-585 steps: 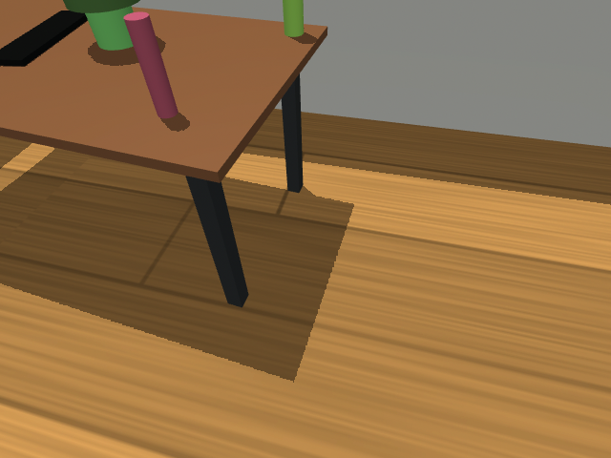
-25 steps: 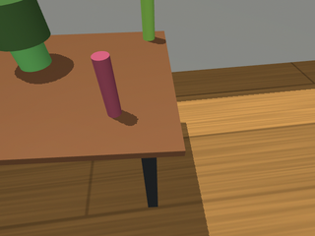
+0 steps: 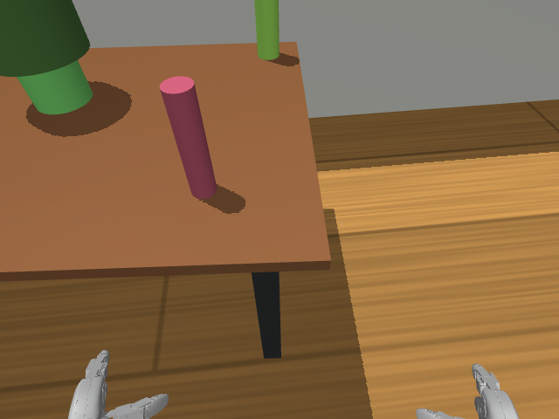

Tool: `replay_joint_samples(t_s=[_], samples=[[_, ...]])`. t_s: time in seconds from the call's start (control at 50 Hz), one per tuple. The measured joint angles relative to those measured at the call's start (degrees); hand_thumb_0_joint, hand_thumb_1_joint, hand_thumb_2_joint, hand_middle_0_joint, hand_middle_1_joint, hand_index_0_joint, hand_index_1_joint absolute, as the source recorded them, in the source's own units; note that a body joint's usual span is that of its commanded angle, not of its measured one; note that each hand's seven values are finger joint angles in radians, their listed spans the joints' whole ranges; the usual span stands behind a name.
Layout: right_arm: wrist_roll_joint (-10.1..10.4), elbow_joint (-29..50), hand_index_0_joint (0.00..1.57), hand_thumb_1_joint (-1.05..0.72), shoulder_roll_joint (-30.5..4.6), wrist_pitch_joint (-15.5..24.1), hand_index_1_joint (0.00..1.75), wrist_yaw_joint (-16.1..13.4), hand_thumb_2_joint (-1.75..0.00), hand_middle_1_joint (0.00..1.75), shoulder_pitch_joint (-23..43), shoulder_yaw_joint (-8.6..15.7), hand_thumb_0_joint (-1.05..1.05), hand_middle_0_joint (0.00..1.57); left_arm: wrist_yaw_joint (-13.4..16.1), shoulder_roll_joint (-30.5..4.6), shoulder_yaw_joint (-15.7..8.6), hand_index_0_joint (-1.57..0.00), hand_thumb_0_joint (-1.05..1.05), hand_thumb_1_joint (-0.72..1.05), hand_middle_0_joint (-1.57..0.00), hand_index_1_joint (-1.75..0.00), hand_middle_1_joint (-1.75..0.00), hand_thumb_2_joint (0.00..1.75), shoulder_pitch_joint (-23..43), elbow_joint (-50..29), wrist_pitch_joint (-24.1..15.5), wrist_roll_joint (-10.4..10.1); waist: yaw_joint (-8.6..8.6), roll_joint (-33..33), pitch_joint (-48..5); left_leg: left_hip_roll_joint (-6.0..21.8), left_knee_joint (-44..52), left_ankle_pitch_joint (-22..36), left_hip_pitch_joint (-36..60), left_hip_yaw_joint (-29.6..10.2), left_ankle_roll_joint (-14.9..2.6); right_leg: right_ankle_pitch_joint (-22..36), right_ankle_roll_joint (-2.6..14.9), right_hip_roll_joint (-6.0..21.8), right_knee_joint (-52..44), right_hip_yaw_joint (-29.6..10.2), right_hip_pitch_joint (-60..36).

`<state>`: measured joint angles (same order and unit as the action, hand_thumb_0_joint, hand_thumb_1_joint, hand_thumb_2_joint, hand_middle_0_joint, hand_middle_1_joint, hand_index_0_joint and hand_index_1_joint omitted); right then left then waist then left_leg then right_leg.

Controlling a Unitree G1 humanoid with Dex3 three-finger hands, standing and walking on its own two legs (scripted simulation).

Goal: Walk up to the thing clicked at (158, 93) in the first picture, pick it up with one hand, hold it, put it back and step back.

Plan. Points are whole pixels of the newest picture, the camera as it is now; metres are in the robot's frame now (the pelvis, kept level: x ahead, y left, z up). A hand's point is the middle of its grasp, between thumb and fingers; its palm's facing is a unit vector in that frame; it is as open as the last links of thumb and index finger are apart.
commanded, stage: rise first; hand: left
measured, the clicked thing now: (192, 144) +0.56 +0.19 +0.09
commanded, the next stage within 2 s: go down in 1.66 s
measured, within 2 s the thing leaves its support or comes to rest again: neither
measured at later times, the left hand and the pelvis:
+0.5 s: hand (108, 372) +0.19 +0.25 +0.01, palm faces +0.29 -0.89 -0.35, open 17.4 cm; pelvis +0.02 -0.01 +0.00, yaw +1 degrees
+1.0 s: hand (88, 370) +0.18 +0.24 +0.07, palm faces +0.31 -0.87 -0.39, open 17.6 cm; pelvis +0.00 -0.01 +0.00, yaw +2 degrees
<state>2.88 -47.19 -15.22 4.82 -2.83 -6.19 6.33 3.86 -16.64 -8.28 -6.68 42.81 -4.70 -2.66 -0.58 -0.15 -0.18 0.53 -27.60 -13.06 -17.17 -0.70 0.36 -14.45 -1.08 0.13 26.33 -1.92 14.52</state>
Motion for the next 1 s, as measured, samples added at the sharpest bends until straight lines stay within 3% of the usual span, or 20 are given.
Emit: replay_joint_samples(t_s=[0.18, 0.32, 0.6, 1.0], samples=[[-0.3, 6.3, 0.06, 0.24, 2.3, -0.9, 0.06, -0.9, -0.1, 0.05, -5.1, -2.7, 0.0, 0.06, 1.2, 0.1, 0.3, -0.07, 0.0, -0.25, -0.05, -0.04, -0.06, 0.08, -8.0, -14.8, 0.8, 0.0, -0.9, -1.0, -0.1, -0.1, 0.9, -0.7, 3.0, -0.2, 0.13, -0.9, 0.19, 0.1, -0.6, 0.3, -3.0], [-0.9, 10.5, 0.06, 0.43, 3.8, -0.8, 0.06, -0.8, -0.04, 0.05, -6.3, -3.8, -0.01, 0.06, 0.9, 0.4, -0.7, -0.06, 0.0, -0.45, -0.05, -0.04, -0.05, 0.02, -12.2, -26.2, 0.1, 0.0, -1.34, -1.7, 0.0, -0.1, 1.5, -1.1, 5.5, -0.4, 0.25, -1.3, 0.33, 0.1, -1.2, 0.5, -5.5], [-1.3, 11.4, 0.06, 0.52, 2.3, -1.4, 0.05, -0.1, -0.02, 0.05, -8.0, -1.7, -0.01, 0.06, -1.2, 0.0, -2.7, -0.05, -0.01, -0.53, -0.05, -0.04, -0.04, 0.01, -17.8, -39.5, -1.1, -0.4, -1.64, -2.0, 1.3, -0.1, 2.4, -0.7, 7.8, -0.9, 0.54, -1.5, 0.66, 0.2, -1.4, 1.0, -7.7], [-1.8, 8.4, 0.05, 0.51, 2.6, 0.3, 0.05, 0.1, -0.02, 0.05, -6.6, 0.1, -0.01, 0.05, -2.4, -0.9, -5.1, -0.05, -0.01, -0.56, -0.05, -0.05, -0.05, 0.02, -20.9, -48.9, -6.2, -0.2, -2.23, -2.6, 2.2, -0.1, 2.3, 0.1, 7.7, -1.6, 0.84, -1.2, 0.97, 0.1, -0.7, 1.7, -7.6]])
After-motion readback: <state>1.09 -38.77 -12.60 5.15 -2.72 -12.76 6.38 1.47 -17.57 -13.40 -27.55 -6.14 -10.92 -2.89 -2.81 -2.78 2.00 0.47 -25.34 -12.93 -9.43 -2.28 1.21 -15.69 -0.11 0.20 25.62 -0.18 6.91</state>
